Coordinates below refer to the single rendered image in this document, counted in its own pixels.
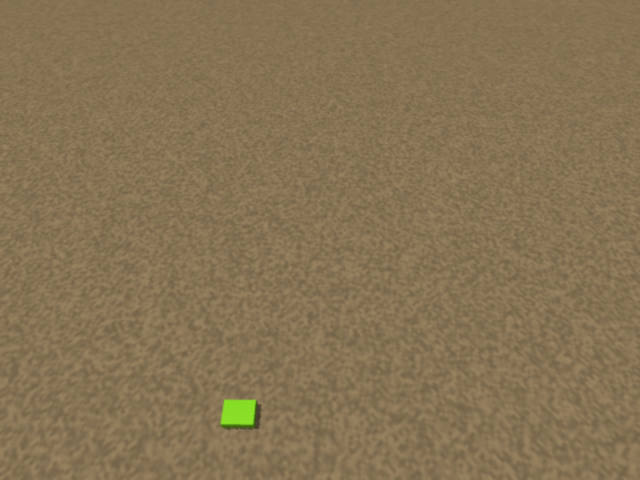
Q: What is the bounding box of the small box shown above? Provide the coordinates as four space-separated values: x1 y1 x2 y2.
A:
220 400 257 428

